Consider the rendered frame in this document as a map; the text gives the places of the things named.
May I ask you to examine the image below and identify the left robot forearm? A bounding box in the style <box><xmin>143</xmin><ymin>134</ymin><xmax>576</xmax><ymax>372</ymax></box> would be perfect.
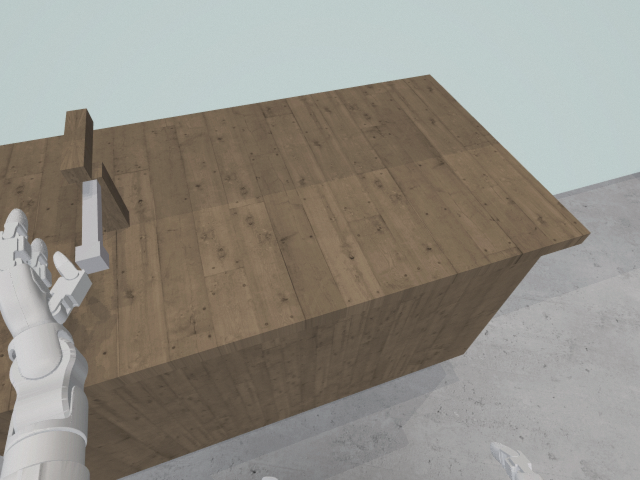
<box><xmin>0</xmin><ymin>322</ymin><xmax>90</xmax><ymax>480</ymax></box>

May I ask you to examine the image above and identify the tap lever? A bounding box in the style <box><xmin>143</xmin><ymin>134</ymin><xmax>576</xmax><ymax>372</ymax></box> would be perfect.
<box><xmin>75</xmin><ymin>179</ymin><xmax>110</xmax><ymax>274</ymax></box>

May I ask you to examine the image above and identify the counter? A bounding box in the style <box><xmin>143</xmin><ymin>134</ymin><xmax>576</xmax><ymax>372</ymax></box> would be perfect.
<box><xmin>0</xmin><ymin>74</ymin><xmax>591</xmax><ymax>480</ymax></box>

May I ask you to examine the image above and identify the left robot hand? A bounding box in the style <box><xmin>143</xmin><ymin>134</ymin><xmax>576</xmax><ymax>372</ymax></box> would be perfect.
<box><xmin>0</xmin><ymin>209</ymin><xmax>92</xmax><ymax>338</ymax></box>

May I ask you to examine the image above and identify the right robot hand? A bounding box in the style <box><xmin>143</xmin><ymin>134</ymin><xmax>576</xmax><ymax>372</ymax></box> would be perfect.
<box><xmin>490</xmin><ymin>442</ymin><xmax>544</xmax><ymax>480</ymax></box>

